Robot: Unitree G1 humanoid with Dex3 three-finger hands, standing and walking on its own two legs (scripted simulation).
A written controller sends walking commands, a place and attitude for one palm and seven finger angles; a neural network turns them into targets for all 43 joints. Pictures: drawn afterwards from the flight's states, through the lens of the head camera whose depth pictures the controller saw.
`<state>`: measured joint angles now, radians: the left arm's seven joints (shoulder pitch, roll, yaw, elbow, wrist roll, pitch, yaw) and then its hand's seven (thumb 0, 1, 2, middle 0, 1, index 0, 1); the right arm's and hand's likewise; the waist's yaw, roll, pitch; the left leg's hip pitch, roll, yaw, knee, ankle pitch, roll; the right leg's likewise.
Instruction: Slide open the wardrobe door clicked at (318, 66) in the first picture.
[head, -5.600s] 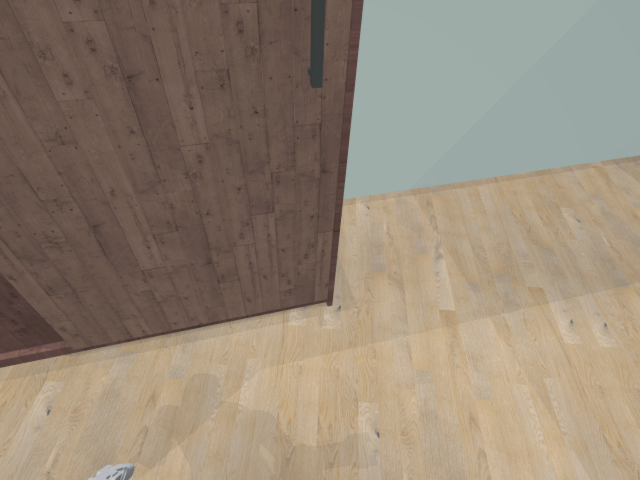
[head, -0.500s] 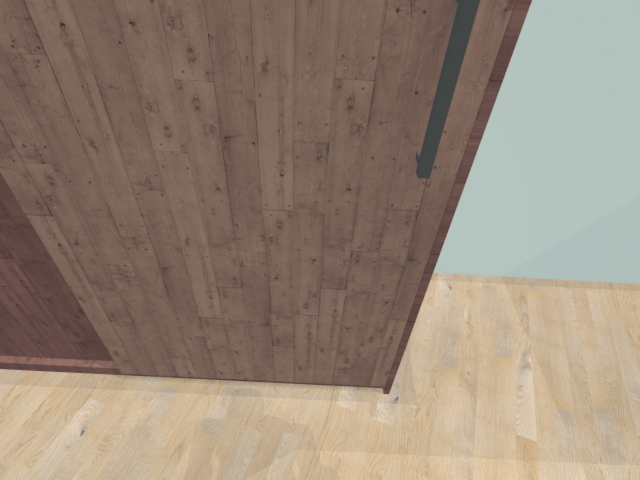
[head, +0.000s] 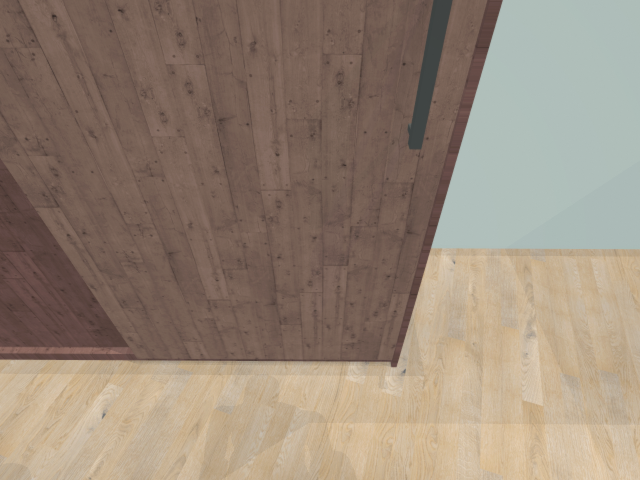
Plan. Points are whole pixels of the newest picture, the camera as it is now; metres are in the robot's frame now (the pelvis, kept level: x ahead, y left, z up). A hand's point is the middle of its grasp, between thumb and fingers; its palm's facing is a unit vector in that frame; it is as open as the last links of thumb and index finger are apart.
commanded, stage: look again from close up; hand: right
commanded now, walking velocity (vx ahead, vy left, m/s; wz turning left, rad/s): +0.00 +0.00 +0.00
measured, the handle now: (427, 63) +0.64 -0.12 +0.26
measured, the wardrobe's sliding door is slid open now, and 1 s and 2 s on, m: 0.00 0.00 0.00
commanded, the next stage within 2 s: none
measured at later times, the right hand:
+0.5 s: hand out of the picture -0.05 -0.17 -0.18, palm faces +0.09 +0.99 -0.14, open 7.4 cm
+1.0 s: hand out of the picture -0.10 -0.17 -0.20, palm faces +0.13 +0.98 -0.16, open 7.4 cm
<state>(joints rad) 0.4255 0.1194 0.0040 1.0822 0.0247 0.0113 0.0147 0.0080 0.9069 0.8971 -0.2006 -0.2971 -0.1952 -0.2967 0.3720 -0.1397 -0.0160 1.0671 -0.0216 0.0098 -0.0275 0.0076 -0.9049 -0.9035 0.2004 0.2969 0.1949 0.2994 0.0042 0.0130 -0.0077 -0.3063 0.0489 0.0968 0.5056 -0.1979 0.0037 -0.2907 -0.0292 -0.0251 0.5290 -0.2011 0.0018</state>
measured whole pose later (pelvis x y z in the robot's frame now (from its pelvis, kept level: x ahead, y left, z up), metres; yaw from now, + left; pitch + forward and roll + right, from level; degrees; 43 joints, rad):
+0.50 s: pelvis -0.03 -0.01 +0.00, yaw -1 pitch -3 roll +1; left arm 0.33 0.13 0.02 1.05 0.03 0.01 0.02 0.01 0.91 0.90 -0.20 -0.30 -0.20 -0.30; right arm 0.37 -0.11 -0.03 1.05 -0.03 0.01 -0.02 0.01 -0.91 -0.90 0.20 0.30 0.19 0.30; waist 0.00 0.00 0.01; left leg -0.35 0.04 0.04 0.54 -0.23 0.00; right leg -0.35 0.00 -0.01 0.57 -0.22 -0.02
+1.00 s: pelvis -0.08 -0.01 -0.01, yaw -3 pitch -2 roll +0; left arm 0.35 0.16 0.05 0.99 0.02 0.00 0.01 0.01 0.92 0.90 -0.20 -0.30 -0.20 -0.30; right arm 0.38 -0.13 -0.06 1.02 -0.04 0.06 -0.04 0.01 -0.90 -0.90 0.20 0.30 0.20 0.30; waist 0.00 0.03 -0.05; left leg -0.47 0.03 0.00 0.55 -0.16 -0.01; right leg -0.19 0.03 -0.07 0.62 -0.44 -0.04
